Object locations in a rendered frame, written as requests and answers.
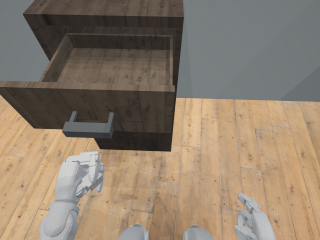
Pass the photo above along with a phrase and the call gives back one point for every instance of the left robot hand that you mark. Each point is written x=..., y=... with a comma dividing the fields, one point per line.
x=85, y=167

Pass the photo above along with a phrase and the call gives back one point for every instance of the robot thigh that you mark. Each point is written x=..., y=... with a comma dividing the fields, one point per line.
x=197, y=234
x=134, y=233

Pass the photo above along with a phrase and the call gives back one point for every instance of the drawer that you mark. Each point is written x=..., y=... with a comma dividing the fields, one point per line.
x=95, y=74

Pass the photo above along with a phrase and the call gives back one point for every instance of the right robot thigh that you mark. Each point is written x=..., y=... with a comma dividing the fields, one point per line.
x=197, y=234

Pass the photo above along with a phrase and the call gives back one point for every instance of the left robot thigh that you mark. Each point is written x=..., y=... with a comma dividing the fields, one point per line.
x=134, y=233

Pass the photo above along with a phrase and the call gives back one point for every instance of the cabinet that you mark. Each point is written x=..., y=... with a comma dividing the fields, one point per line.
x=50, y=20

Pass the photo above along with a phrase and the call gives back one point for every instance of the handle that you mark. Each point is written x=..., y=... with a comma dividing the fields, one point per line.
x=88, y=129

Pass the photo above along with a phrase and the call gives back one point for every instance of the right robot hand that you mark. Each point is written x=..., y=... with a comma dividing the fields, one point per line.
x=258, y=225

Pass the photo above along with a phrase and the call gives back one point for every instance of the left robot forearm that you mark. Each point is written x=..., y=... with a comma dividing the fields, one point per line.
x=61, y=221

